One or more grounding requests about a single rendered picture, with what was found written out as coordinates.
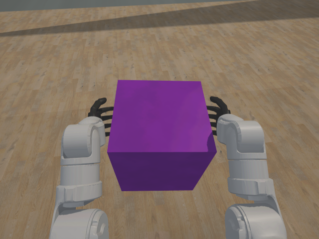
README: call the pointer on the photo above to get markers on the carton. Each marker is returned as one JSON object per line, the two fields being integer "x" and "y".
{"x": 161, "y": 137}

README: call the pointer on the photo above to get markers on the right robot forearm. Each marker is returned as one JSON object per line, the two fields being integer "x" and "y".
{"x": 246, "y": 152}

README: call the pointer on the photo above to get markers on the robot left upper arm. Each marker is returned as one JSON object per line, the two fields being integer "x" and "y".
{"x": 81, "y": 224}

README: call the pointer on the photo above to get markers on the robot left hand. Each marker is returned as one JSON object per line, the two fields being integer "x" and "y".
{"x": 95, "y": 111}

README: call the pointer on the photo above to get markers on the robot right hand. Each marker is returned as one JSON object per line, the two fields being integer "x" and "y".
{"x": 220, "y": 111}

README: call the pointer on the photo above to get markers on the left robot forearm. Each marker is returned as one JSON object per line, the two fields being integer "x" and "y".
{"x": 80, "y": 176}

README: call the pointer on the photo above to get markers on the robot right upper arm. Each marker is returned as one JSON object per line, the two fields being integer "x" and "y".
{"x": 253, "y": 221}

